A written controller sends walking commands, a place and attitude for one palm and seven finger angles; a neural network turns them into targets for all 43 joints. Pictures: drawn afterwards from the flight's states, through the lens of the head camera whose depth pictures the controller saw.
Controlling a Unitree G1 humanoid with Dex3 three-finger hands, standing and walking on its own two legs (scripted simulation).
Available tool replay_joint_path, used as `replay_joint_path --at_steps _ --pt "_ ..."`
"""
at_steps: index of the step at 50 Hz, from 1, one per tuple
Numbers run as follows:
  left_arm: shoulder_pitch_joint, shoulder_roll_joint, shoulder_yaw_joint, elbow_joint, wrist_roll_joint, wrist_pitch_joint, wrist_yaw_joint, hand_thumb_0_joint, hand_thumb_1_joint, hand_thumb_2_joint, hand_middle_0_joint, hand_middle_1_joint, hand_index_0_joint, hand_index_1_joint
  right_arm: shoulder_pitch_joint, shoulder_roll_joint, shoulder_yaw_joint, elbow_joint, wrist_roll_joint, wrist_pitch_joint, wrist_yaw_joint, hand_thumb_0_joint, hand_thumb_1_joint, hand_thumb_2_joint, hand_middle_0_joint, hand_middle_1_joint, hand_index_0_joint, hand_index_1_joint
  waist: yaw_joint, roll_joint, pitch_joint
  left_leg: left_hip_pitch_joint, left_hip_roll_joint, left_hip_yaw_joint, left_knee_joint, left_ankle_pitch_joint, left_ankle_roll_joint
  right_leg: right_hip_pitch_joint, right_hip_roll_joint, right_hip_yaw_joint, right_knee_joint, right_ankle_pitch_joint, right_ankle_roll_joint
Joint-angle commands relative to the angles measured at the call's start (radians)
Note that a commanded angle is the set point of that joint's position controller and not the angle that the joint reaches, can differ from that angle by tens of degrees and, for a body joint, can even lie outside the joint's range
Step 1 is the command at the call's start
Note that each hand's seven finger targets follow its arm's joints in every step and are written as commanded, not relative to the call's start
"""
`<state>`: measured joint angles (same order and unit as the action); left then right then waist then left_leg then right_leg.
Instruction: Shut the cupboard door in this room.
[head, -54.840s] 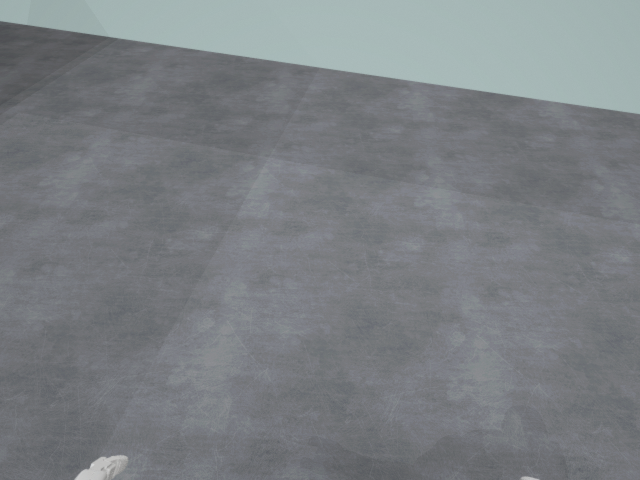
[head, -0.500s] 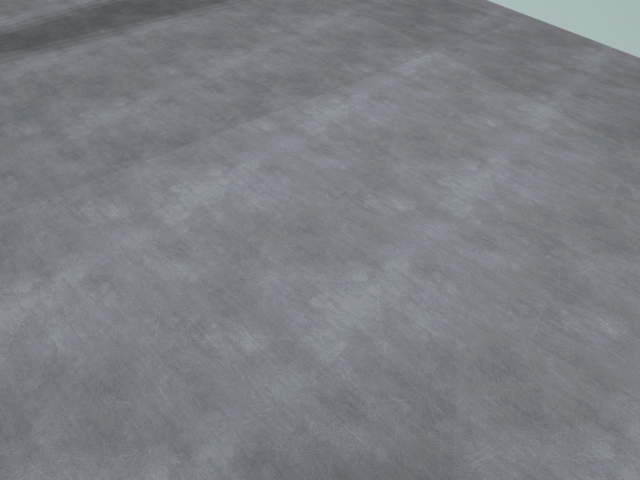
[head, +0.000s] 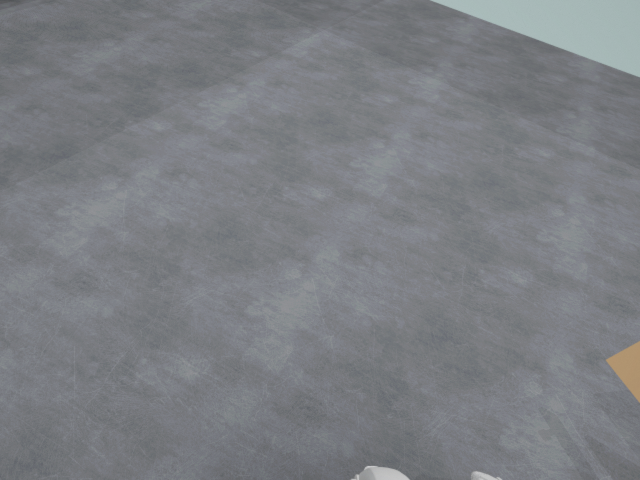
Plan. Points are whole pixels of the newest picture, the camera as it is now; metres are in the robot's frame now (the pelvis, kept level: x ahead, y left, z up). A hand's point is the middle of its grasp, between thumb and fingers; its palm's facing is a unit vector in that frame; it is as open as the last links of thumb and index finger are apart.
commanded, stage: turn to face it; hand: left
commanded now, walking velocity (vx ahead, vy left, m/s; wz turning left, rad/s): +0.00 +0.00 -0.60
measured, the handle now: out of the picture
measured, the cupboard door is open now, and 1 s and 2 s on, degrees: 58 58 58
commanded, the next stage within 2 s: take the last steps up to it in 1.82 s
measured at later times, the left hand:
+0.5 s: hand (221, 466) +0.15 +0.14 -0.15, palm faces -0.27 -0.93 -0.26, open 7.4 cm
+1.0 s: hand (256, 409) +0.23 +0.11 -0.16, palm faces -0.54 -0.80 -0.27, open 7.4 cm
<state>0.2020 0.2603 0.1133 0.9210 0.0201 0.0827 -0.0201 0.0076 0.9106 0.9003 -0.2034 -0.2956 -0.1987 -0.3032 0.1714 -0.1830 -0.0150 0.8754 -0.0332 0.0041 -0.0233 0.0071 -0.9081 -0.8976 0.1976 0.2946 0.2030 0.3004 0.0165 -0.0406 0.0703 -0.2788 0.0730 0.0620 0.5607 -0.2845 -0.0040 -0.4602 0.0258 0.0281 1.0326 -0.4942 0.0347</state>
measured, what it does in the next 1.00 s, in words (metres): steps on the spot, turning right: right foot, then left foot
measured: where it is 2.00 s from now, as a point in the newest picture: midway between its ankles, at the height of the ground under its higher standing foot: outside the picture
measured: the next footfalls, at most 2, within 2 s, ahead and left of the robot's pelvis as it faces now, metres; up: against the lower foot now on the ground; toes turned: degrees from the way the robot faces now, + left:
right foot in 0.26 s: +0.03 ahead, -0.14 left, +0.00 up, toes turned -14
left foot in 0.66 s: +0.13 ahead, +0.09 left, +0.00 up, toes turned -22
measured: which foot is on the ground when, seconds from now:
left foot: down 0.00-0.26, up 0.28-0.64, down 0.66-1.00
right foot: up 0.00-0.24, down 0.26-0.66, up 0.68-0.98, down 1.00-1.00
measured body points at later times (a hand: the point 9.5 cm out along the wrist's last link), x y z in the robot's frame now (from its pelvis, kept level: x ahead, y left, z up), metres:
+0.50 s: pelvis +0.01 -0.03 +0.01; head +0.05 -0.06 +0.45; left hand +0.17 +0.19 -0.13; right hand +0.01 -0.31 -0.14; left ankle +0.06 +0.12 -0.67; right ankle -0.01 -0.13 -0.74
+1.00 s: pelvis +0.02 -0.02 -0.01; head +0.05 -0.05 +0.44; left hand +0.26 +0.15 -0.13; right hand -0.08 -0.27 -0.15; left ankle +0.10 +0.10 -0.74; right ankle -0.05 -0.12 -0.74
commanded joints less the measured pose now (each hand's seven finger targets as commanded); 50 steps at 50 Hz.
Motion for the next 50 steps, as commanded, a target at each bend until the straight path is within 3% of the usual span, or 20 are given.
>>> replay_joint_path --at_steps 1,8,11,12,13,14,15,16,20,27,30,31,33,34,35,39,46,48,49,50 --pt "-0.019 0.046 0.000 -0.107 -0.002 -0.021 -0.016 0.000 0.900 0.900 -0.200 -0.300 -0.200 -0.300 0.040 -0.215 -0.057 -0.057 -0.003 -0.012 -0.026 0.000 -0.900 -0.900 0.200 0.300 0.200 0.300 -0.019 0.228 -0.087 0.151 0.250 -0.106 -0.214 0.477 0.131 -0.070 -0.051 -0.043 0.056 0.031 0.023" --pt "-0.074 0.046 -0.016 -0.148 0.000 -0.030 -0.022 0.000 0.900 0.900 -0.200 -0.300 -0.200 -0.300 0.089 -0.247 -0.077 -0.034 0.000 -0.003 -0.007 0.000 -0.900 -0.900 0.200 0.300 0.200 0.300 -0.050 0.268 -0.095 0.170 0.283 -0.014 -0.159 0.472 0.123 0.075 -0.034 -0.123 -0.261 0.066 0.001" --pt "0.027 0.079 -0.006 -0.121 0.001 -0.041 -0.019 0.000 0.900 0.900 -0.200 -0.300 -0.200 -0.300 0.043 -0.259 -0.084 -0.042 0.008 0.003 -0.001 0.000 -0.900 -0.900 0.200 0.300 0.200 0.300 0.016 0.189 -0.120 0.060 0.246 0.048 0.002 0.351 0.048 0.299 -0.032 -0.120 -0.542 0.291 -0.029" --pt "0.095 0.164 0.008 -0.104 0.010 -0.055 -0.011 0.000 0.900 0.900 -0.200 -0.300 -0.200 -0.300 0.046 -0.216 -0.078 -0.058 0.021 0.004 0.005 0.000 -0.900 -0.900 0.200 0.300 0.200 0.300 0.045 -0.016 -0.165 -0.065 0.160 0.121 0.189 0.156 -0.020 0.450 -0.169 0.051 -0.673 0.445 -0.077" --pt "0.135 0.274 0.031 -0.093 0.015 -0.066 0.008 0.000 0.900 0.900 -0.200 -0.300 -0.200 -0.300 -0.006 -0.135 -0.056 -0.110 0.020 0.007 0.011 0.000 -0.900 -0.900 0.200 0.300 0.200 0.300 0.072 -0.289 -0.127 -0.318 -0.001 0.130 0.445 -0.347 -0.074 0.488 -0.406 0.402 -0.715 0.756 -0.196" --pt "0.162 0.283 0.029 -0.088 0.000 -0.061 0.021 0.000 0.900 0.900 -0.200 -0.300 -0.200 -0.300 -0.025 -0.175 -0.055 -0.113 0.018 0.024 -0.002 0.000 -0.900 -0.900 0.200 0.300 0.200 0.300 0.086 -0.221 -0.135 -0.338 0.016 -0.026 0.583 -0.361 -0.063 0.431 -0.448 0.413 -0.711 0.749 -0.274" --pt "0.108 0.257 0.022 -0.105 -0.001 -0.055 0.023 0.000 0.900 0.900 -0.200 -0.300 -0.200 -0.300 -0.030 -0.160 -0.055 -0.113 0.020 0.025 0.001 0.000 -0.900 -0.900 0.200 0.300 0.200 0.300 0.057 -0.151 -0.081 -0.378 0.035 -0.063 0.628 -0.286 -0.060 0.385 -0.407 0.355 -0.728 0.591 -0.277" --pt "0.042 0.213 0.020 -0.119 0.001 -0.060 0.031 0.000 0.900 0.900 -0.200 -0.300 -0.200 -0.300 -0.033 -0.165 -0.060 -0.096 0.019 0.022 -0.002 0.000 -0.900 -0.900 0.200 0.300 0.200 0.300 0.030 -0.226 -0.077 -0.411 0.041 -0.076 0.640 -0.228 -0.066 0.375 -0.347 0.377 -0.733 0.551 -0.257" --pt "-0.020 0.163 -0.002 -0.138 0.000 -0.069 0.032 0.000 0.900 0.900 -0.200 -0.300 -0.200 -0.300 0.012 -0.155 -0.058 -0.055 0.017 0.023 0.009 0.000 -0.900 -0.900 0.200 0.300 0.200 0.300 -0.017 -0.089 -0.127 -0.273 0.019 -0.048 0.517 -0.095 -0.091 0.336 -0.246 0.197 -0.671 0.679 -0.212" --pt "0.016 0.185 0.010 -0.114 0.008 -0.059 0.028 0.000 0.900 0.900 -0.200 -0.300 -0.200 -0.300 -0.019 -0.136 -0.055 -0.079 0.026 0.015 0.003 0.000 -0.900 -0.900 0.200 0.300 0.200 0.300 0.007 -0.109 -0.124 -0.166 -0.035 -0.037 0.219 -0.133 -0.082 0.312 -0.239 0.322 -0.647 0.625 -0.230" --pt "-0.028 0.175 0.012 -0.117 0.002 -0.049 0.027 0.000 0.900 0.900 -0.200 -0.300 -0.200 -0.300 0.057 -0.141 -0.055 -0.055 0.032 0.006 -0.006 0.000 -0.900 -0.900 0.200 0.300 0.200 0.300 -0.036 -0.115 -0.124 0.021 -0.057 -0.036 -0.015 -0.002 -0.070 0.200 -0.193 0.340 -0.589 0.578 -0.170" --pt "-0.045 0.151 0.006 -0.121 -0.004 -0.044 0.025 0.000 0.900 0.900 -0.200 -0.300 -0.200 -0.300 0.092 -0.162 -0.059 -0.042 0.030 -0.002 -0.011 0.000 -0.900 -0.900 0.200 0.300 0.200 0.300 -0.058 -0.076 -0.123 0.155 -0.031 -0.041 -0.129 0.074 -0.060 0.092 -0.147 0.307 -0.550 0.476 -0.124" --pt "-0.023 0.064 -0.014 -0.155 -0.017 -0.042 0.010 0.000 0.900 0.900 -0.200 -0.300 -0.200 -0.300 0.142 -0.313 -0.084 -0.054 0.011 -0.011 -0.016 0.000 -0.900 -0.900 0.200 0.300 0.200 0.300 -0.068 0.370 -0.135 0.239 0.373 -0.449 -0.312 0.130 0.109 -0.118 0.053 0.043 -0.159 -0.109 -0.015" --pt "-0.053 0.095 -0.006 -0.161 -0.007 -0.041 0.007 0.000 0.900 0.900 -0.200 -0.300 -0.200 -0.300 0.134 -0.310 -0.078 -0.065 0.001 -0.008 -0.019 0.000 -0.900 -0.900 0.200 0.300 0.200 0.300 -0.072 0.273 -0.102 0.144 0.426 -0.458 -0.310 0.154 0.181 -0.099 0.001 0.044 0.013 -0.126 -0.012" --pt "-0.035 0.099 0.001 -0.158 0.000 -0.039 -0.003 0.000 0.900 0.900 -0.200 -0.300 -0.200 -0.300 0.080 -0.277 -0.069 -0.082 -0.002 -0.011 -0.019 0.000 -0.900 -0.900 0.200 0.300 0.200 0.300 -0.040 0.191 -0.079 0.092 0.387 -0.385 -0.315 0.164 0.188 -0.092 -0.022 0.036 0.091 -0.065 -0.003" --pt "-0.025 0.070 0.000 -0.126 -0.001 -0.019 -0.024 0.000 0.900 0.900 -0.200 -0.300 -0.200 -0.300 0.005 -0.228 -0.055 -0.092 -0.004 -0.007 -0.024 0.000 -0.900 -0.900 0.200 0.300 0.200 0.300 -0.010 0.255 -0.064 0.088 0.254 -0.114 -0.242 0.318 0.128 -0.056 -0.047 -0.027 0.060 0.018 0.017" --pt "-0.062 0.044 -0.019 -0.142 -0.002 -0.032 -0.028 0.000 0.900 0.900 -0.200 -0.300 -0.200 -0.300 0.079 -0.270 -0.081 -0.051 0.001 0.002 -0.007 0.000 -0.900 -0.900 0.200 0.300 0.200 0.300 -0.046 0.258 -0.106 0.131 0.278 -0.023 -0.140 0.370 0.114 0.115 -0.020 -0.130 -0.314 0.077 -0.001" --pt "0.020 0.076 -0.011 -0.121 -0.001 -0.043 -0.024 0.000 0.900 0.900 -0.200 -0.300 -0.200 -0.300 0.054 -0.274 -0.086 -0.055 0.010 0.005 -0.001 0.000 -0.900 -0.900 0.200 0.300 0.200 0.300 -0.001 0.214 -0.134 0.071 0.241 0.039 -0.002 0.337 0.050 0.278 -0.015 -0.132 -0.539 0.272 -0.020" --pt "0.083 0.141 0.003 -0.099 0.006 -0.055 -0.017 0.000 0.900 0.900 -0.200 -0.300 -0.200 -0.300 0.042 -0.237 -0.084 -0.064 0.019 0.006 0.003 0.000 -0.900 -0.900 0.200 0.300 0.200 0.300 0.033 0.072 -0.159 -0.042 0.178 0.087 0.146 0.176 -0.012 0.417 -0.119 0.001 -0.662 0.412 -0.057" --pt "0.127 0.259 0.027 -0.086 0.015 -0.067 0.001 0.000 0.900 0.900 -0.200 -0.300 -0.200 -0.300 -0.006 -0.145 -0.061 -0.115 0.022 0.007 0.008 0.000 -0.900 -0.900 0.200 0.300 0.200 0.300 0.064 -0.280 -0.124 -0.323 0.011 0.139 0.387 -0.326 -0.076 0.507 -0.377 0.383 -0.724 0.705 -0.172"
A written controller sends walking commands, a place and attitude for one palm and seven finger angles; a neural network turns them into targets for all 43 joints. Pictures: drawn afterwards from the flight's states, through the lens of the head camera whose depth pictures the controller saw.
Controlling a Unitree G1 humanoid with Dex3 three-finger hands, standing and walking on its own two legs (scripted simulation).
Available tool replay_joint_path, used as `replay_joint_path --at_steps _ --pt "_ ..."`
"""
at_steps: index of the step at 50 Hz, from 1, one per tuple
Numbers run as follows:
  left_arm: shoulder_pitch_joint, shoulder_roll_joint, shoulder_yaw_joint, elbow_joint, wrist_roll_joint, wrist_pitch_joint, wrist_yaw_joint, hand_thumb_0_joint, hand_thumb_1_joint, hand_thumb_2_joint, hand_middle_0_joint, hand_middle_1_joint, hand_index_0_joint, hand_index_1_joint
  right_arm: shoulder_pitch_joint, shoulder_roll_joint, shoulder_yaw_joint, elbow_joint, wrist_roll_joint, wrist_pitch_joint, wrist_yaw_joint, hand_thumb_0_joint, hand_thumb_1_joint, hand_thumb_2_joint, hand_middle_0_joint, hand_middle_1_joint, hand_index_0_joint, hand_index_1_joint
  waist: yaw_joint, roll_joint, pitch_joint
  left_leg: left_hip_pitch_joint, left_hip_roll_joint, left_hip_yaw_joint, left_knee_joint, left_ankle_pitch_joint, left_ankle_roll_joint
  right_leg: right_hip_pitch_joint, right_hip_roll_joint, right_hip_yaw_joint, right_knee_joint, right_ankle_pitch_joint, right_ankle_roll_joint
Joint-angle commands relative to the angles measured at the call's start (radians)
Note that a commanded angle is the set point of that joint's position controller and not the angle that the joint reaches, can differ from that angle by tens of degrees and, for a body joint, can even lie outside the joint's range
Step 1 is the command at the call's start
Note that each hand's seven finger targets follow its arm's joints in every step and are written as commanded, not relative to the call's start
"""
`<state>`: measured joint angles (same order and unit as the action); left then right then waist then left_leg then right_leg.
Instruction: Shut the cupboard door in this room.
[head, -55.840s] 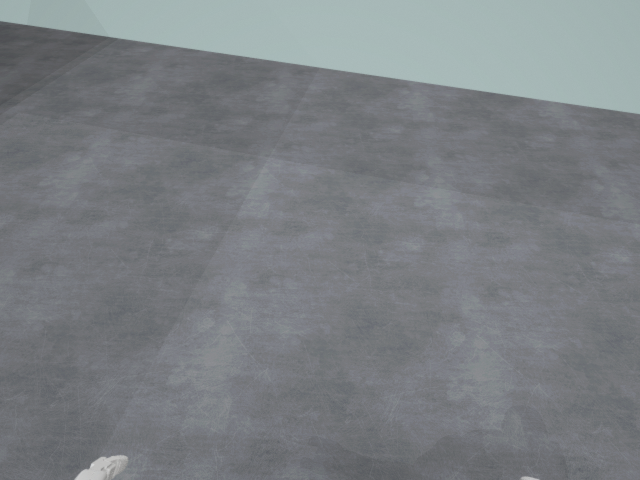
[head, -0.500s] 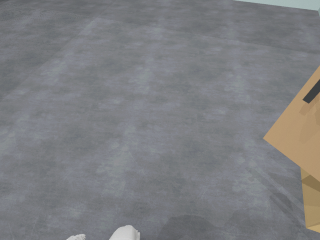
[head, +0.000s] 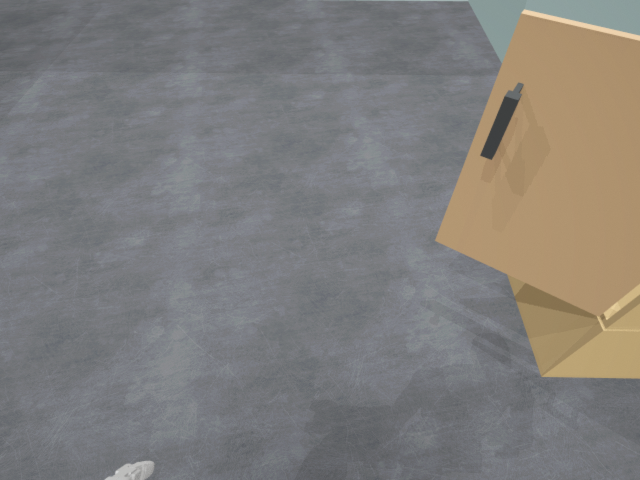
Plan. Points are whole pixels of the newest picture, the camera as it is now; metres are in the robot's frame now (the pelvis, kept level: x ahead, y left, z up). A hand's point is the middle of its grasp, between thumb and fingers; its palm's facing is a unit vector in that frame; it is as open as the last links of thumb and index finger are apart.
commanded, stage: turn to face it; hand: left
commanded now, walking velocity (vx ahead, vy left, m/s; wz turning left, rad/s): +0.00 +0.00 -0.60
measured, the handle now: (503, 121) +0.71 -0.30 +0.04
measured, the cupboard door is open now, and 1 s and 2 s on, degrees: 58 58 58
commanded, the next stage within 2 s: take the last steps up to it in 0.82 s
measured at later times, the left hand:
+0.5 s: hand (191, 460) +0.16 +0.20 -0.16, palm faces -0.24 -0.95 -0.21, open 7.4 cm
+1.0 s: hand (241, 452) +0.18 +0.13 -0.16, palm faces -0.42 -0.88 -0.21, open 7.4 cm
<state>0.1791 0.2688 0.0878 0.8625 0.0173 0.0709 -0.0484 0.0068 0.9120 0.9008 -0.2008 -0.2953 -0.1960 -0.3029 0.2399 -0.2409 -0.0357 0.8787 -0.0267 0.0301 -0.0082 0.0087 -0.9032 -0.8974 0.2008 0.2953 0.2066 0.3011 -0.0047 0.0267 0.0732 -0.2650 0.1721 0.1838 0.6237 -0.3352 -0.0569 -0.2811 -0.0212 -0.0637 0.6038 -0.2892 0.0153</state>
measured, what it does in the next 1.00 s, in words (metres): steps on the spot, turning right: left foot, then right foot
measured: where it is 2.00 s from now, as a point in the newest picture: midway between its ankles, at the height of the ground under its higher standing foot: outside the picture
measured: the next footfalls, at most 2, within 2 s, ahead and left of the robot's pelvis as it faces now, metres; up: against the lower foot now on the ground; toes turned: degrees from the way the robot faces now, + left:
left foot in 0.36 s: +0.09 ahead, +0.13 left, +0.00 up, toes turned -10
right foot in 0.66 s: +0.00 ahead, -0.12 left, +0.00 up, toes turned -25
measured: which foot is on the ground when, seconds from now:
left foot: down 0.00-0.00, up 0.02-0.34, down 0.36-0.66, up 0.68-1.00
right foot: down 0.00-0.34, up 0.36-0.64, down 0.66-1.00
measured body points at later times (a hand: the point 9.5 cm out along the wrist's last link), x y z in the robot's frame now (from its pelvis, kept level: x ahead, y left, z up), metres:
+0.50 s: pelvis +0.02 +0.02 +0.01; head +0.06 +0.03 +0.46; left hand +0.18 +0.25 -0.14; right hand +0.02 -0.25 -0.12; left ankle +0.05 +0.14 -0.73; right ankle -0.04 -0.10 -0.66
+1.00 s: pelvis +0.03 -0.01 +0.01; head +0.06 -0.02 +0.46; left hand +0.20 +0.18 -0.14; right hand -0.03 -0.27 -0.13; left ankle +0.09 +0.10 -0.71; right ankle -0.03 -0.10 -0.73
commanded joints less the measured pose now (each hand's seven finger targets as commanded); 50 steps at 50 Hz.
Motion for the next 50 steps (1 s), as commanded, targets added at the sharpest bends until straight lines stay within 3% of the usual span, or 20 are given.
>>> replay_joint_path --at_steps 1,2,3,6,12,15,16,17,18,19,23,28,31,32,33,34,39,46,49,50 --pt "0.190 0.273 0.054 -0.018 0.003 -0.052 0.045 0.000 0.900 0.900 -0.200 -0.300 -0.200 -0.300 -0.110 -0.122 -0.034 -0.132 0.012 -0.006 -0.019 0.000 -0.900 -0.900 0.200 0.300 0.200 0.300 0.108 -0.302 -0.140 -0.365 -0.083 -0.135 0.481 -0.319 -0.015 0.272 -0.397 0.515 -0.279 0.592 -0.243" --pt "0.151 0.260 0.046 -0.028 0.002 -0.048 0.045 0.000 0.900 0.900 -0.200 -0.300 -0.200 -0.300 -0.097 -0.109 -0.033 -0.127 0.017 -0.003 -0.015 0.000 -0.900 -0.900 0.200 0.300 0.200 0.300 0.078 -0.232 -0.114 -0.374 -0.063 -0.176 0.540 -0.253 -0.010 0.213 -0.375 0.457 -0.291 0.403 -0.258" --pt "0.084 0.212 0.051 -0.037 0.005 -0.049 0.058 0.000 0.900 0.900 -0.200 -0.300 -0.200 -0.300 -0.122 -0.110 -0.038 -0.118 0.015 -0.004 -0.019 0.000 -0.900 -0.900 0.200 0.300 0.200 0.300 0.057 -0.257 -0.102 -0.413 -0.056 -0.188 0.554 -0.206 -0.015 0.213 -0.320 0.485 -0.290 0.395 -0.251" --pt "0.000 0.165 0.026 -0.063 0.005 -0.052 0.058 0.000 0.900 0.900 -0.200 -0.300 -0.200 -0.300 -0.081 -0.114 -0.037 -0.082 0.012 -0.006 -0.010 0.000 -0.900 -0.900 0.200 0.300 0.200 0.300 0.008 -0.211 -0.110 -0.307 -0.068 -0.174 0.465 -0.091 -0.034 0.147 -0.217 0.314 -0.236 0.474 -0.205" --pt "0.003 0.192 0.033 -0.058 0.011 -0.041 0.051 0.000 0.900 0.900 -0.200 -0.300 -0.200 -0.300 -0.061 -0.087 -0.034 -0.078 0.019 -0.009 -0.008 0.000 -0.900 -0.900 0.200 0.300 0.200 0.300 0.014 -0.191 -0.104 -0.124 -0.136 -0.138 0.136 -0.064 -0.025 0.043 -0.190 0.393 -0.233 0.286 -0.197" --pt "-0.042 0.174 0.031 -0.064 0.002 -0.033 0.047 0.000 0.900 0.900 -0.200 -0.300 -0.200 -0.300 0.037 -0.101 -0.033 -0.052 0.022 -0.024 -0.017 0.000 -0.900 -0.900 0.200 0.300 0.200 0.300 -0.039 -0.183 -0.120 0.069 -0.149 -0.135 -0.129 0.098 -0.015 -0.055 -0.134 0.394 -0.159 0.230 -0.127" --pt "-0.034 0.128 0.020 -0.075 -0.007 -0.027 0.045 0.000 0.900 0.900 -0.200 -0.300 -0.200 -0.300 0.061 -0.152 -0.041 -0.044 0.016 -0.035 -0.023 0.000 -0.900 -0.900 0.200 0.300 0.200 0.300 -0.045 -0.053 -0.132 0.177 -0.056 -0.229 -0.261 0.091 0.013 -0.156 -0.054 0.334 -0.070 0.120 -0.074" --pt "-0.003 0.065 0.009 -0.089 -0.017 -0.024 0.035 0.000 0.900 0.900 -0.200 -0.300 -0.200 -0.300 0.074 -0.254 -0.060 -0.051 0.000 -0.042 -0.027 0.000 -0.900 -0.900 0.200 0.300 0.200 0.300 -0.044 0.247 -0.142 0.243 0.191 -0.503 -0.352 0.104 0.109 -0.299 0.090 0.188 0.160 -0.165 -0.011" --pt "-0.037 0.088 0.006 -0.101 -0.008 -0.027 0.033 0.000 0.900 0.900 -0.200 -0.300 -0.200 -0.300 0.095 -0.272 -0.060 -0.061 0.000 -0.038 -0.028 0.000 -0.900 -0.900 0.200 0.300 0.200 0.300 -0.058 0.261 -0.127 0.154 0.309 -0.584 -0.375 0.157 0.197 -0.278 0.062 0.119 0.376 -0.325 0.002" --pt "-0.039 0.094 0.015 -0.111 -0.004 -0.029 0.026 0.000 0.900 0.900 -0.200 -0.300 -0.200 -0.300 0.054 -0.261 -0.052 -0.083 -0.008 -0.037 -0.030 0.000 -0.900 -0.900 0.200 0.300 0.200 0.300 -0.036 0.168 -0.105 0.062 0.313 -0.546 -0.381 0.159 0.238 -0.250 0.019 0.133 0.488 -0.298 0.008" --pt "-0.029 0.066 0.014 -0.067 0.002 -0.016 0.007 0.000 0.900 0.900 -0.200 -0.300 -0.200 -0.300 -0.028 -0.181 -0.031 -0.085 -0.011 -0.040 -0.038 0.000 -0.900 -0.900 0.200 0.300 0.200 0.300 0.003 0.204 -0.089 0.119 0.154 -0.244 -0.270 0.544 0.185 -0.244 0.000 0.065 0.474 -0.212 0.031" --pt "-0.059 0.035 -0.004 -0.071 -0.002 -0.022 0.009 0.000 0.900 0.900 -0.200 -0.300 -0.200 -0.300 0.045 -0.199 -0.046 -0.037 -0.009 -0.028 -0.029 0.000 -0.900 -0.900 0.200 0.300 0.200 0.300 -0.032 0.209 -0.119 0.160 0.154 -0.169 -0.201 0.579 0.175 -0.099 0.029 -0.019 0.170 -0.175 0.016" --pt "0.041 0.058 0.004 -0.035 -0.001 -0.034 0.014 0.000 0.900 0.900 -0.200 -0.300 -0.200 -0.300 0.009 -0.205 -0.054 -0.034 0.003 -0.020 -0.020 0.000 -0.900 -0.900 0.200 0.300 0.200 0.300 0.022 0.145 -0.138 0.043 0.119 -0.111 -0.087 0.412 0.105 0.132 0.035 -0.023 -0.130 0.089 -0.007" --pt "0.093 0.121 0.016 -0.017 0.006 -0.044 0.022 0.000 0.900 0.900 -0.200 -0.300 -0.200 -0.300 0.006 -0.167 -0.051 -0.040 0.013 -0.020 -0.016 0.000 -0.900 -0.900 0.200 0.300 0.200 0.300 0.043 0.002 -0.156 -0.072 0.057 -0.062 0.035 0.227 0.047 0.259 -0.076 0.117 -0.244 0.216 -0.044" --pt "0.131 0.232 0.038 -0.002 0.017 -0.056 0.040 0.000 0.900 0.900 -0.200 -0.300 -0.200 -0.300 -0.033 -0.077 -0.030 -0.082 0.017 -0.018 -0.009 0.000 -0.900 -0.900 0.200 0.300 0.200 0.300 0.068 -0.316 -0.123 -0.318 -0.100 0.009 0.260 -0.239 -0.013 0.338 -0.327 0.446 -0.302 0.472 -0.151" --pt "0.169 0.249 0.037 0.006 0.003 -0.054 0.051 0.000 0.900 0.900 -0.200 -0.300 -0.200 -0.300 -0.076 -0.108 -0.028 -0.090 0.014 -0.002 -0.019 0.000 -0.900 -0.900 0.200 0.300 0.200 0.300 0.098 -0.258 -0.128 -0.313 -0.088 -0.134 0.418 -0.309 -0.004 0.239 -0.397 0.476 -0.294 0.527 -0.247" --pt "-0.016 0.118 0.006 -0.030 0.003 -0.059 0.066 0.000 0.900 0.900 -0.200 -0.300 -0.200 -0.300 -0.009 -0.093 -0.032 -0.006 0.008 0.001 -0.009 0.000 -0.900 -0.900 0.200 0.300 0.200 0.300 -0.013 -0.215 -0.091 -0.285 -0.075 -0.178 0.495 -0.055 -0.016 0.127 -0.210 0.250 -0.281 0.421 -0.196" --pt "0.043 0.139 0.017 0.014 0.010 -0.058 0.066 0.000 0.900 0.900 -0.200 -0.300 -0.200 -0.300 -0.031 -0.047 -0.020 0.001 0.015 -0.009 -0.013 0.000 -0.900 -0.900 0.200 0.300 0.200 0.300 0.019 -0.166 -0.113 -0.130 -0.131 -0.133 0.106 -0.062 -0.010 0.148 -0.214 0.311 -0.238 0.445 -0.215" --pt "0.009 0.106 0.013 0.021 -0.002 -0.053 0.057 0.000 0.900 0.900 -0.200 -0.300 -0.200 -0.300 0.094 -0.056 -0.015 0.044 0.007 -0.035 -0.019 0.000 -0.900 -0.900 0.200 0.300 0.200 0.300 -0.039 -0.154 -0.129 0.127 -0.131 -0.116 -0.195 0.115 0.003 0.013 -0.132 0.285 -0.184 0.127 -0.138" --pt "0.016 0.054 0.002 0.011 -0.007 -0.050 0.049 0.000 0.900 0.900 -0.200 -0.300 -0.200 -0.300 0.143 -0.124 -0.025 0.059 -0.003 -0.049 -0.023 0.000 -0.900 -0.900 0.200 0.300 0.200 0.300 -0.057 0.019 -0.132 0.244 -0.007 -0.279 -0.305 0.026 0.047 -0.139 -0.035 0.214 -0.056 -0.103 -0.087"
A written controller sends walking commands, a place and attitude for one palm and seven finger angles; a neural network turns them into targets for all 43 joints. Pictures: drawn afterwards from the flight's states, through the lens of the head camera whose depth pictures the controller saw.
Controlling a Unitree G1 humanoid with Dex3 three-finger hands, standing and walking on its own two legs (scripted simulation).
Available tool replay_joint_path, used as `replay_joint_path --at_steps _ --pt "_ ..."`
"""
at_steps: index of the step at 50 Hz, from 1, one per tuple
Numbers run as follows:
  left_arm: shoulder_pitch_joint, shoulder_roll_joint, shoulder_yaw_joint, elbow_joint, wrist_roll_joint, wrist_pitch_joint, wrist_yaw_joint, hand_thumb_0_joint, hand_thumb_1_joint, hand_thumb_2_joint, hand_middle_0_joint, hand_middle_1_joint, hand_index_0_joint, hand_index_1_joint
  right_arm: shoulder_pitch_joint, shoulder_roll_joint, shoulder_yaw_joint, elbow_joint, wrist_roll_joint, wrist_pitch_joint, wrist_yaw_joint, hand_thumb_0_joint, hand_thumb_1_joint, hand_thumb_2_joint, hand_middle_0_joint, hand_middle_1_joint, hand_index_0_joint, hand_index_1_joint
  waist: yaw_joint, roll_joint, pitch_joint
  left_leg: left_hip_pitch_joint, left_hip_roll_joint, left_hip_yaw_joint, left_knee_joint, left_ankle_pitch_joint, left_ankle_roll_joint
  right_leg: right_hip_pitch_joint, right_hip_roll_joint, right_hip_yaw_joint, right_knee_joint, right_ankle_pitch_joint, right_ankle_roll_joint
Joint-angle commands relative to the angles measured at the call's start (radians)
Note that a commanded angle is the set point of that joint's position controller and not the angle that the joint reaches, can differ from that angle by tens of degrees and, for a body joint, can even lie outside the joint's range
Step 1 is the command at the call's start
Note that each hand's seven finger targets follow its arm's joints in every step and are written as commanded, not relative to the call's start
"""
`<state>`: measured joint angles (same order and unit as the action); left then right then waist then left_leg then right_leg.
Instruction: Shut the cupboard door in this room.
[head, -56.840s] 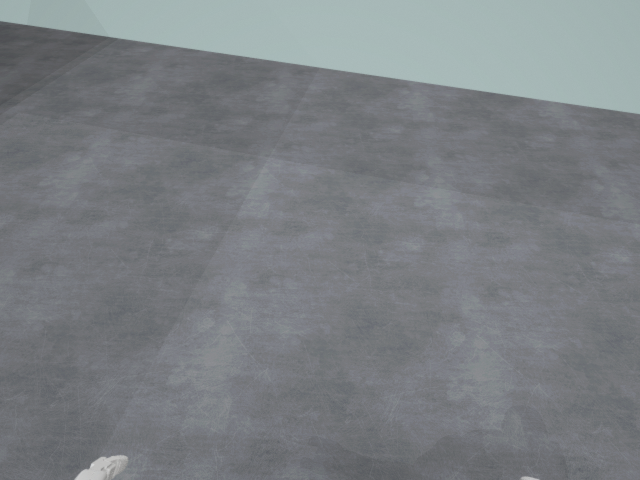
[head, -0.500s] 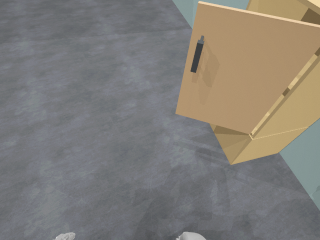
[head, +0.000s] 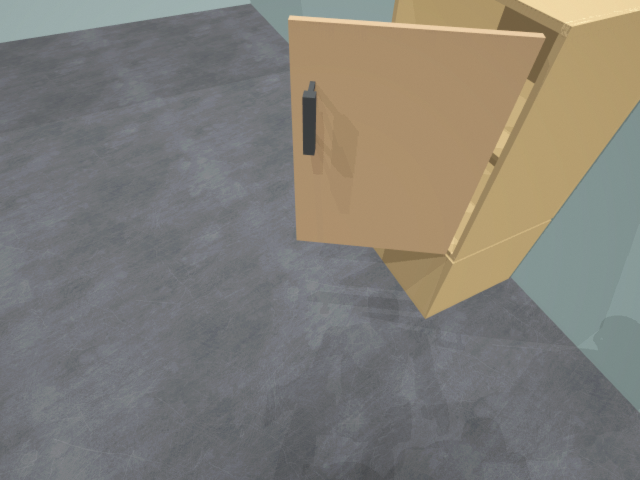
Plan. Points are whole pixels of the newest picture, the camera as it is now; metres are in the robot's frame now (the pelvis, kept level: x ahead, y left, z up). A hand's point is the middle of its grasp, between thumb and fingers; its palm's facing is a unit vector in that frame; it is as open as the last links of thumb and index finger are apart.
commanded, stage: take the last steps up to it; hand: left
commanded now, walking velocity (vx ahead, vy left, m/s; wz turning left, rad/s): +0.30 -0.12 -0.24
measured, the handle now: (310, 118) +0.74 +0.06 +0.03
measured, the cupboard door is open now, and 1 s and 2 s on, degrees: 58 58 58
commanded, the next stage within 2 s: come to a stop and stand still in 0.72 s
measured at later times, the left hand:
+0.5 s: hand (260, 429) +0.21 +0.10 -0.16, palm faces -0.09 -0.97 -0.22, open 7.4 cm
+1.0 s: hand (297, 391) +0.28 +0.05 -0.18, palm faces -0.02 -0.99 -0.14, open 7.3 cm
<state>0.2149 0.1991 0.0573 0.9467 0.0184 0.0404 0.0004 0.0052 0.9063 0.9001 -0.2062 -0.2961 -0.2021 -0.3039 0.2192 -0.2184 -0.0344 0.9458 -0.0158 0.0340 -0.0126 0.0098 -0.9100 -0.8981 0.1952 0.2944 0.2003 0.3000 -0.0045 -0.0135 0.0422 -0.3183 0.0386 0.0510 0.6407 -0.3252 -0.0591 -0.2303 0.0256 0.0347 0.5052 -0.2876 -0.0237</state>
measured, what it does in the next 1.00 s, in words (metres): walks ahead: left foot, then right foot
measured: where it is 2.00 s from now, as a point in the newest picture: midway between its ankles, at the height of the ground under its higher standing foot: outside the picture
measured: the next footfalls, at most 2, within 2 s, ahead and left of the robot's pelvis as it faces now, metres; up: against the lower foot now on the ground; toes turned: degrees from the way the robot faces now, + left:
left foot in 0.02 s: +0.05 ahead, +0.13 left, +0.00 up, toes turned +2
right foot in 0.40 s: +0.16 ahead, -0.19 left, +0.00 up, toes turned -11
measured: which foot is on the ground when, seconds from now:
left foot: up 0.00-0.00, down 0.02-0.40, up 0.42-0.78, down 0.80-1.00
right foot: down 0.00-0.02, up 0.04-0.38, down 0.40-0.80, up 0.82-1.00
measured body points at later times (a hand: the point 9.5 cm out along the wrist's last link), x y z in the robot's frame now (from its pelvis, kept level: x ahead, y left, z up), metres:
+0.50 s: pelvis +0.11 -0.08 -0.01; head +0.14 -0.10 +0.44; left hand +0.22 +0.15 -0.14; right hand +0.04 -0.32 -0.16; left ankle +0.03 +0.08 -0.67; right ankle +0.12 -0.18 -0.74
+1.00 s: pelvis +0.26 -0.11 +0.00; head +0.29 -0.09 +0.45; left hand +0.28 +0.11 -0.17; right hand +0.31 -0.35 -0.14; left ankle +0.29 -0.02 -0.74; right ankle +0.25 -0.25 -0.72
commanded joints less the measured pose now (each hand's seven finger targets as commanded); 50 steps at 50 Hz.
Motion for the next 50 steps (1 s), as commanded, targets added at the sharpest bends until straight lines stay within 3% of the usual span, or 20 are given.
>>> replay_joint_path --at_steps 1,2,3,4,7,14,16,18,19,20,21,23,26,35,38,39,40,41,45,50 --pt "-0.019 0.070 0.021 -0.093 -0.011 -0.016 -0.011 0.000 0.900 0.900 -0.200 -0.300 -0.200 -0.300 0.215 -0.257 -0.050 -0.005 -0.032 -0.055 -0.024 0.000 -0.900 -0.900 0.200 0.300 0.200 0.300 -0.079 0.323 -0.068 0.332 0.376 -0.475 -0.433 -0.157 0.154 -0.378 0.048 -0.041 0.296 -0.315 0.010" --pt "-0.089 0.111 0.029 -0.121 0.003 -0.018 -0.019 0.000 0.900 0.900 -0.200 -0.300 -0.200 -0.300 0.231 -0.279 -0.056 -0.013 -0.031 -0.051 -0.028 0.000 -0.900 -0.900 0.200 0.300 0.200 0.300 -0.103 0.245 -0.009 0.247 0.470 -0.557 -0.493 -0.263 0.239 -0.422 -0.007 0.009 0.480 -0.314 0.002" --pt "-0.110 0.124 0.033 -0.145 0.009 -0.029 -0.033 0.000 0.900 0.900 -0.200 -0.300 -0.200 -0.300 0.202 -0.263 -0.049 -0.041 -0.027 -0.054 -0.027 0.000 -0.900 -0.900 0.200 0.300 0.200 0.300 -0.082 0.137 0.046 0.184 0.460 -0.547 -0.508 -0.281 0.263 -0.437 -0.054 0.015 0.545 -0.248 0.004" --pt "-0.100 0.120 0.042 -0.108 0.024 -0.022 -0.039 0.000 0.900 0.900 -0.200 -0.300 -0.200 -0.300 0.176 -0.218 -0.037 -0.026 -0.032 -0.065 -0.027 0.000 -0.900 -0.900 0.200 0.300 0.200 0.300 -0.058 0.183 0.047 0.162 0.374 -0.456 -0.508 -0.205 0.203 -0.435 -0.049 0.022 0.601 -0.171 0.011" --pt "-0.049 0.097 0.040 -0.073 0.012 -0.018 -0.054 0.000 0.900 0.900 -0.200 -0.300 -0.200 -0.300 0.116 -0.162 -0.022 -0.034 -0.026 -0.078 -0.029 0.000 -0.900 -0.900 0.200 0.300 0.200 0.300 -0.019 0.197 0.044 0.162 0.278 -0.204 -0.474 -0.006 0.164 -0.397 -0.068 -0.004 0.597 -0.041 0.029" --pt "-0.132 0.058 0.017 -0.084 0.008 -0.030 -0.064 0.000 0.900 0.900 -0.200 -0.300 -0.200 -0.300 0.195 -0.173 -0.043 0.021 -0.027 -0.080 -0.017 0.000 -0.900 -0.900 0.200 0.300 0.200 0.300 -0.053 0.184 0.044 0.190 0.280 -0.052 -0.440 0.109 0.175 -0.269 -0.074 -0.109 0.220 -0.004 0.043" --pt "-0.099 0.068 0.022 -0.066 0.008 -0.037 -0.064 0.000 0.900 0.900 -0.200 -0.300 -0.200 -0.300 0.175 -0.185 -0.051 0.025 -0.026 -0.077 -0.014 0.000 -0.900 -0.900 0.200 0.300 0.200 0.300 -0.038 0.191 0.027 0.147 0.290 -0.039 -0.386 0.110 0.167 -0.137 -0.058 -0.131 0.126 0.003 0.036" --pt "0.036 0.102 0.035 -0.012 0.009 -0.049 -0.057 0.000 0.900 0.900 -0.200 -0.300 -0.200 -0.300 0.150 -0.175 -0.050 0.032 -0.019 -0.071 -0.008 0.000 -0.900 -0.900 0.200 0.300 0.200 0.300 0.027 0.106 -0.009 0.049 0.222 0.017 -0.229 0.108 0.119 0.097 -0.018 -0.143 -0.019 0.071 0.012" --pt "0.169 0.165 0.050 0.032 0.013 -0.063 -0.047 0.000 0.900 0.900 -0.200 -0.300 -0.200 -0.300 0.137 -0.140 -0.040 0.026 -0.008 -0.073 0.001 0.000 -0.900 -0.900 0.200 0.300 0.200 0.300 0.093 -0.038 -0.081 -0.085 0.145 0.100 -0.021 0.080 0.079 0.309 -0.106 -0.017 -0.104 -0.026 -0.029" --pt "0.301 0.281 0.076 0.079 0.014 -0.077 -0.026 0.000 0.900 0.900 -0.200 -0.300 -0.200 -0.300 0.101 -0.045 -0.016 -0.013 0.006 -0.077 0.008 0.000 -0.900 -0.900 0.200 0.300 0.200 0.300 0.143 -0.347 -0.131 -0.307 0.001 0.163 0.280 -0.273 0.037 0.439 -0.371 0.368 -0.251 -0.157 -0.135" --pt "0.299 0.285 0.069 0.083 -0.003 -0.072 -0.014 0.000 0.900 0.900 -0.200 -0.300 -0.200 -0.300 0.054 -0.078 -0.021 -0.032 0.000 -0.070 0.006 0.000 -0.900 -0.900 0.200 0.300 0.200 0.300 0.139 -0.270 -0.100 -0.335 0.032 0.022 0.456 -0.326 0.058 0.328 -0.428 0.448 -0.342 -0.218 -0.184" --pt "0.144 0.199 0.052 0.055 -0.002 -0.072 0.001 0.000 0.900 0.900 -0.200 -0.300 -0.200 -0.300 0.052 -0.069 -0.033 -0.003 -0.005 -0.067 0.006 0.000 -0.900 -0.900 0.200 0.300 0.200 0.300 0.064 -0.202 -0.018 -0.334 0.088 -0.027 0.534 -0.161 0.065 0.182 -0.369 0.361 -0.351 -0.258 -0.184" --pt "0.052 0.102 0.017 0.041 0.002 -0.090 0.006 0.000 0.900 0.900 -0.200 -0.300 -0.200 -0.300 0.083 -0.040 -0.024 0.034 -0.016 -0.060 0.013 0.000 -0.900 -0.900 0.200 0.300 0.200 0.300 -0.006 -0.100 -0.004 -0.228 0.102 -0.013 0.431 -0.055 0.042 0.071 -0.297 0.102 -0.306 0.131 -0.170" --pt "0.139 0.093 0.005 0.119 0.000 -0.110 0.011 0.000 0.900 0.900 -0.200 -0.300 -0.200 -0.300 -0.006 0.010 -0.006 0.014 -0.008 -0.071 0.021 0.000 -0.900 -0.900 0.200 0.300 0.200 0.300 0.001 -0.067 0.002 -0.134 0.035 0.049 0.025 0.060 0.052 0.184 -0.274 0.031 -0.239 0.483 -0.174" --pt "0.119 0.071 0.000 0.122 -0.004 -0.101 0.014 0.000 0.900 0.900 -0.200 -0.300 -0.200 -0.300 0.126 -0.031 -0.013 0.067 -0.011 -0.088 0.008 0.000 -0.900 -0.900 0.200 0.300 0.200 0.300 -0.069 -0.006 -0.020 0.164 0.013 0.027 -0.137 0.255 0.082 0.047 -0.196 -0.029 -0.028 0.475 -0.107" --pt "0.139 0.047 -0.003 0.112 -0.011 -0.098 0.014 0.000 0.900 0.900 -0.200 -0.300 -0.200 -0.300 0.216 -0.094 -0.022 0.087 -0.020 -0.096 -0.003 0.000 -0.900 -0.900 0.200 0.300 0.200 0.300 -0.092 0.130 -0.095 0.332 0.143 -0.154 -0.189 0.379 0.152 -0.078 -0.113 -0.078 0.156 0.307 -0.055" --pt "0.158 0.011 -0.016 0.094 -0.020 -0.097 0.011 0.000 0.900 0.900 -0.200 -0.300 -0.200 -0.300 0.289 -0.170 -0.037 0.097 -0.025 -0.093 -0.012 0.000 -0.900 -0.900 0.200 0.300 0.200 0.300 -0.100 0.300 -0.142 0.462 0.372 -0.414 -0.278 0.544 0.277 -0.255 -0.013 -0.152 0.418 -0.214 -0.011" --pt "0.128 0.039 -0.014 0.074 -0.009 -0.092 0.015 0.000 0.900 0.900 -0.200 -0.300 -0.200 -0.300 0.261 -0.173 -0.032 0.089 -0.018 -0.076 -0.019 0.000 -0.900 -0.900 0.200 0.300 0.200 0.300 -0.089 0.200 -0.118 0.386 0.419 -0.446 -0.326 0.469 0.337 -0.278 -0.018 -0.073 0.563 -0.351 -0.019" --pt "0.127 -0.009 -0.019 0.103 -0.008 -0.044 0.021 0.000 0.900 0.900 -0.200 -0.300 -0.200 -0.300 -0.008 -0.055 0.020 0.034 -0.008 -0.071 -0.042 0.000 -0.900 -0.900 0.200 0.300 0.200 0.300 0.027 0.160 0.018 0.055 0.276 -0.169 -0.337 0.692 0.248 -0.078 -0.106 -0.012 0.326 -0.215 0.032" --pt "0.180 0.038 -0.003 0.105 0.006 -0.020 0.027 0.000 0.900 0.900 -0.200 -0.300 -0.200 -0.300 -0.043 -0.092 -0.019 0.032 0.012 -0.036 -0.037 0.000 -0.900 -0.900 0.200 0.300 0.200 0.300 0.041 0.049 -0.076 0.078 0.167 -0.083 -0.232 0.442 0.159 0.045 -0.063 -0.011 0.015 0.178 0.024"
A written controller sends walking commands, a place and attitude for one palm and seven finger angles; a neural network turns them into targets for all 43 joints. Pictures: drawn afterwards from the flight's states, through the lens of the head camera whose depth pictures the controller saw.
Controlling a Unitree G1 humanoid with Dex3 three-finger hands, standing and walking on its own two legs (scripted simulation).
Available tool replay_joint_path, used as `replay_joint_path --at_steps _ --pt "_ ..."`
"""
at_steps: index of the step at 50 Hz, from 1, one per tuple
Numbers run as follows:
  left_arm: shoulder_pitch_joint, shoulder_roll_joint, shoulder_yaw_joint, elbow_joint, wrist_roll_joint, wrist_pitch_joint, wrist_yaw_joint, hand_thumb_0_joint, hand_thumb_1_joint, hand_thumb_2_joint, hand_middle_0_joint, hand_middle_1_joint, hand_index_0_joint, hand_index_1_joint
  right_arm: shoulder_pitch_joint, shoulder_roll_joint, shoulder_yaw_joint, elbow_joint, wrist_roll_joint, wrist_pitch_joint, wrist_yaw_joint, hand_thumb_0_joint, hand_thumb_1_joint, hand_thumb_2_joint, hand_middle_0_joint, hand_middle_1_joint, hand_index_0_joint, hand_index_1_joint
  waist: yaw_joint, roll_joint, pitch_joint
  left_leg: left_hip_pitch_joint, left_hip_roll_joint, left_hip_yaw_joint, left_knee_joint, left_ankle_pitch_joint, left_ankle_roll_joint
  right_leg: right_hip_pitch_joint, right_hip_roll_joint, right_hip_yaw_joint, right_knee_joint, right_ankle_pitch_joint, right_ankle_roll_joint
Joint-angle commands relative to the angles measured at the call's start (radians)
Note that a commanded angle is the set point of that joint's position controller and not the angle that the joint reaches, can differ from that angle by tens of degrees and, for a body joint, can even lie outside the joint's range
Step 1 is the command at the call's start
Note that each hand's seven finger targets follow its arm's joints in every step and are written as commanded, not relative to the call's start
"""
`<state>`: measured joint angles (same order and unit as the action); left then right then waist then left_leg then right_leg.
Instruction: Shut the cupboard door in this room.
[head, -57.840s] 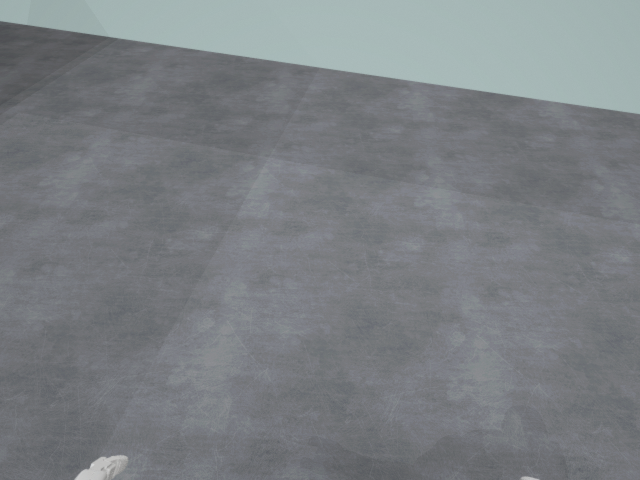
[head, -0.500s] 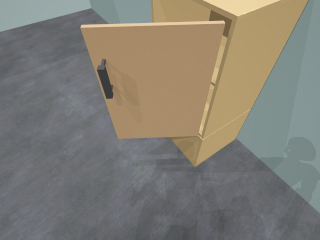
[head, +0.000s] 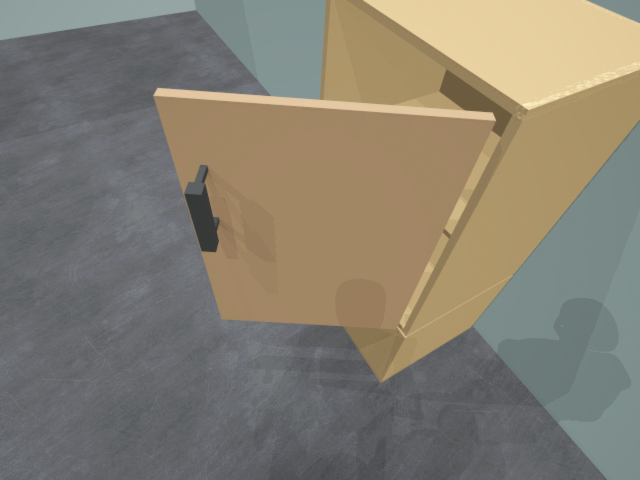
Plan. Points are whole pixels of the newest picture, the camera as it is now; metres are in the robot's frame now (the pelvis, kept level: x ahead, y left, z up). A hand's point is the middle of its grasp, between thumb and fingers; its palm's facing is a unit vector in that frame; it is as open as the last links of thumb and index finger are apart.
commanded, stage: come to a stop and stand still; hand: left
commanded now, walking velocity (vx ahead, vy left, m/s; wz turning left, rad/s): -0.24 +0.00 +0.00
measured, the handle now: (206, 209) +0.47 +0.21 +0.03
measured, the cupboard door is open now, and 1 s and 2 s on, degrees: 58 58 58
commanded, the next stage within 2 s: look again from close up in 1.10 s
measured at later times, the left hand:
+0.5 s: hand out of the picture +0.08 +0.19 -0.18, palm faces +0.06 -0.98 -0.21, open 7.4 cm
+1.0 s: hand out of the picture -0.03 +0.14 -0.17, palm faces +0.03 -0.99 -0.17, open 7.3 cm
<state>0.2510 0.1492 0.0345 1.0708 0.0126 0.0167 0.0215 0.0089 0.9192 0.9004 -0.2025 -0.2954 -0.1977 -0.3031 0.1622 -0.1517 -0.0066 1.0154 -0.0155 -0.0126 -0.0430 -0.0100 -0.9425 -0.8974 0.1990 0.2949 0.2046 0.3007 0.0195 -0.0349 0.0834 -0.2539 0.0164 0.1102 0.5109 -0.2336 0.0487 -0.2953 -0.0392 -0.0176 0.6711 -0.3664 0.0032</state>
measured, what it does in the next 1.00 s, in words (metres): steps on the spot: right foot, then right foot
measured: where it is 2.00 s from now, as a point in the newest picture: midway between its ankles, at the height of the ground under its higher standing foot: outside the picture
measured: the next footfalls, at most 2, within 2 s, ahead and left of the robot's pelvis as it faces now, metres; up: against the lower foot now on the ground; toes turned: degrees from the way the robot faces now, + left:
right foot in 0.04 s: +0.07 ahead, -0.16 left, +0.00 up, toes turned +0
right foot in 0.66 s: -0.02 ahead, -0.13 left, +0.00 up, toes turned -1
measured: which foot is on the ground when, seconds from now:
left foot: down 0.00-1.00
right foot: up 0.00-0.02, down 0.04-0.42, up 0.44-0.64, down 0.66-1.00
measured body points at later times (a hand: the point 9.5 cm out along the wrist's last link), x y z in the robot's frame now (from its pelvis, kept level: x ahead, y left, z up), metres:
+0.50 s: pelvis +0.00 -0.01 +0.00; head +0.03 +0.02 +0.45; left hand +0.08 +0.24 -0.16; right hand +0.05 -0.26 -0.14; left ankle -0.02 +0.09 -0.74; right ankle +0.00 -0.15 -0.72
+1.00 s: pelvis -0.03 -0.03 +0.01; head -0.03 -0.02 +0.46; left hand -0.03 +0.19 -0.16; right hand -0.03 -0.26 -0.15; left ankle -0.02 +0.09 -0.74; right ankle -0.06 -0.13 -0.74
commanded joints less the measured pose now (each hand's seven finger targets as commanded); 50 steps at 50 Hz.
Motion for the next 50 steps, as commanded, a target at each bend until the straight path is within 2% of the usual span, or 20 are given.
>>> replay_joint_path --at_steps 1,4,7,9,11,13,16,18,19,20,21,22,23,25,29,31,34,37,44,50 --pt "0.115 0.108 0.025 -0.036 0.016 0.005 0.006 0.000 0.900 0.900 -0.200 -0.300 -0.200 -0.300 0.013 -0.159 -0.053 -0.041 0.010 0.020 -0.001 0.000 -0.900 -0.900 0.200 0.300 0.200 0.300 0.008 0.062 -0.094 0.006 0.162 -0.128 -0.092 0.264 0.026 0.075 -0.016 0.064 -0.162 0.312 -0.016" --pt "0.050 0.161 0.036 -0.082 0.020 0.014 0.002 0.000 0.900 0.900 -0.200 -0.300 -0.200 -0.300 0.016 -0.153 -0.067 -0.053 0.004 0.037 0.011 0.000 -0.900 -0.900 0.200 0.300 0.200 0.300 -0.008 0.124 -0.055 -0.009 0.124 -0.126 -0.088 0.113 0.001 0.001 -0.055 0.098 -0.154 0.341 -0.042" --pt "0.028 0.190 0.037 -0.095 0.017 0.001 0.007 0.000 0.900 0.900 -0.200 -0.300 -0.200 -0.300 0.048 -0.141 -0.073 -0.058 0.006 0.044 0.012 0.000 -0.900 -0.900 0.200 0.300 0.200 0.300 -0.021 -0.066 -0.141 0.046 0.061 -0.053 0.090 0.179 -0.036 0.045 -0.146 0.194 -0.201 0.563 -0.086" --pt "0.008 0.217 0.043 -0.103 0.016 -0.003 0.011 0.000 0.900 0.900 -0.200 -0.300 -0.200 -0.300 0.081 -0.116 -0.070 -0.055 0.008 0.051 0.018 0.000 -0.900 -0.900 0.200 0.300 0.200 0.300 -0.026 -0.166 -0.144 0.007 -0.008 -0.039 0.197 -0.053 -0.063 0.081 -0.242 0.265 -0.269 0.712 -0.156" --pt "0.003 0.222 0.049 -0.109 0.019 -0.003 0.020 0.000 0.900 0.900 -0.200 -0.300 -0.200 -0.300 0.059 -0.119 -0.069 -0.063 0.007 0.056 0.018 0.000 -0.900 -0.900 0.200 0.300 0.200 0.300 -0.001 -0.171 -0.139 -0.098 -0.020 -0.080 0.335 -0.282 -0.068 0.156 -0.290 0.288 -0.274 0.850 -0.218" --pt "-0.008 0.232 0.057 -0.114 0.022 0.001 0.028 0.000 0.900 0.900 -0.200 -0.300 -0.200 -0.300 0.049 -0.118 -0.066 -0.070 0.011 0.057 0.016 0.000 -0.900 -0.900 0.200 0.300 0.200 0.300 0.005 -0.143 -0.136 -0.133 -0.016 -0.113 0.357 -0.324 -0.071 0.201 -0.304 0.277 -0.254 0.887 -0.240" --pt "-0.041 0.240 0.060 -0.123 0.020 0.003 0.024 0.000 0.900 0.900 -0.200 -0.300 -0.200 -0.300 0.076 -0.115 -0.058 -0.061 0.014 0.048 0.020 0.000 -0.900 -0.900 0.200 0.300 0.200 0.300 -0.009 -0.174 -0.148 -0.081 -0.018 -0.091 0.122 -0.204 -0.082 0.245 -0.248 0.209 -0.192 0.895 -0.182" --pt "-0.055 0.226 0.056 -0.122 0.008 0.005 0.022 0.000 0.900 0.900 -0.200 -0.300 -0.200 -0.300 0.120 -0.120 -0.057 -0.035 0.010 0.038 0.021 0.000 -0.900 -0.900 0.200 0.300 0.200 0.300 -0.030 -0.138 -0.159 0.073 -0.008 -0.079 -0.096 0.057 -0.079 0.174 -0.201 0.172 -0.149 0.706 -0.116" --pt "-0.050 0.199 0.049 -0.131 0.000 0.009 0.020 0.000 0.900 0.900 -0.200 -0.300 -0.200 -0.300 0.123 -0.159 -0.057 -0.036 0.002 0.029 0.020 0.000 -0.900 -0.900 0.200 0.300 0.200 0.300 -0.024 -0.019 -0.175 0.155 0.074 -0.145 -0.138 0.240 -0.053 0.097 -0.136 0.121 -0.104 0.527 -0.063" --pt "-0.039 0.149 0.039 -0.141 -0.004 0.017 0.018 0.000 0.900 0.900 -0.200 -0.300 -0.200 -0.300 0.090 -0.212 -0.063 -0.055 -0.007 0.025 0.016 0.000 -0.900 -0.900 0.200 0.300 0.200 0.300 -0.007 0.173 -0.156 0.127 0.221 -0.291 -0.160 0.451 0.014 0.039 -0.035 0.037 -0.050 0.226 -0.006" --pt "-0.062 0.132 0.032 -0.141 -0.003 0.026 0.022 0.000 0.900 0.900 -0.200 -0.300 -0.200 -0.300 0.065 -0.226 -0.062 -0.062 -0.011 0.030 0.014 0.000 -0.900 -0.900 0.200 0.300 0.200 0.300 -0.014 0.233 -0.109 0.027 0.294 -0.327 -0.201 0.506 0.092 0.044 0.014 0.019 0.052 -0.093 0.012" --pt "-0.060 0.130 0.034 -0.139 0.001 0.034 0.021 0.000 0.900 0.900 -0.200 -0.300 -0.200 -0.300 0.040 -0.217 -0.054 -0.064 -0.015 0.030 0.011 0.000 -0.900 -0.900 0.200 0.300 0.200 0.300 -0.005 0.180 -0.083 -0.007 0.290 -0.295 -0.214 0.436 0.126 0.032 0.027 0.044 0.150 -0.158 0.005" --pt "-0.068 0.130 0.033 -0.140 0.005 0.044 0.019 0.000 0.900 0.900 -0.200 -0.300 -0.200 -0.300 0.038 -0.204 -0.050 -0.067 -0.014 0.021 0.004 0.000 -0.900 -0.900 0.200 0.300 0.200 0.300 -0.004 0.242 -0.054 -0.016 0.277 -0.307 -0.222 0.490 0.135 -0.001 0.029 0.061 0.206 -0.170 0.003" --pt "-0.068 0.136 0.034 -0.123 0.003 0.045 0.015 0.000 0.900 0.900 -0.200 -0.300 -0.200 -0.300 0.028 -0.188 -0.040 -0.061 -0.015 0.022 -0.006 0.000 -0.900 -0.900 0.200 0.300 0.200 0.300 0.000 0.235 -0.035 0.016 0.249 -0.249 -0.184 0.580 0.128 -0.024 0.026 0.082 0.232 -0.132 0.000" --pt "-0.054 0.114 0.018 -0.113 -0.002 0.023 0.007 0.000 0.900 0.900 -0.200 -0.300 -0.200 -0.300 0.071 -0.192 -0.044 -0.039 -0.008 0.014 -0.003 0.000 -0.900 -0.900 0.200 0.300 0.200 0.300 -0.011 0.154 -0.108 0.169 0.220 -0.227 -0.136 0.634 0.109 0.034 0.027 0.025 -0.037 -0.031 0.005" --pt "-0.002 0.122 0.016 -0.090 -0.003 0.008 0.009 0.000 0.900 0.900 -0.200 -0.300 -0.200 -0.300 0.074 -0.184 -0.045 -0.025 0.006 0.012 0.001 0.000 -0.900 -0.900 0.200 0.300 0.200 0.300 0.003 0.133 -0.154 0.158 0.179 -0.209 -0.093 0.504 0.060 0.154 0.021 0.045 -0.245 0.180 -0.001" --pt "-0.018 0.178 0.012 -0.072 0.003 -0.013 0.014 0.000 0.900 0.900 -0.200 -0.300 -0.200 -0.300 0.084 -0.111 -0.037 -0.022 0.018 0.013 0.013 0.000 -0.900 -0.900 0.200 0.300 0.200 0.300 -0.037 -0.022 -0.105 0.103 0.063 -0.125 -0.092 0.112 -0.040 0.127 -0.145 0.199 -0.330 0.395 -0.072" --pt "-0.013 0.144 0.003 -0.052 0.000 -0.025 0.015 0.000 0.900 0.900 -0.200 -0.300 -0.200 -0.300 0.092 -0.123 -0.035 0.010 0.007 0.011 0.014 0.000 -0.900 -0.900 0.200 0.300 0.200 0.300 -0.040 -0.096 -0.127 0.178 0.083 -0.125 -0.099 0.239 -0.039 0.116 -0.081 0.147 -0.302 0.468 -0.048" --pt "0.016 0.121 -0.010 -0.014 -0.002 -0.018 0.012 0.000 0.900 0.900 -0.200 -0.300 -0.200 -0.300 0.096 -0.109 -0.019 0.068 0.006 0.017 0.019 0.000 -0.900 -0.900 0.200 0.300 0.200 0.300 -0.031 0.000 0.026 0.120 0.072 -0.130 -0.192 0.027 -0.042 0.035 -0.054 0.160 -0.417 0.095 -0.037" --pt "0.045 0.109 -0.010 0.010 -0.004 -0.019 0.010 0.000 0.900 0.900 -0.200 -0.300 -0.200 -0.300 0.135 -0.094 -0.013 0.091 0.002 0.016 0.014 0.000 -0.900 -0.900 0.200 0.300 0.200 0.300 -0.030 0.045 0.024 0.101 0.067 -0.131 -0.204 -0.004 -0.044 0.046 -0.048 0.156 -0.426 0.064 -0.040"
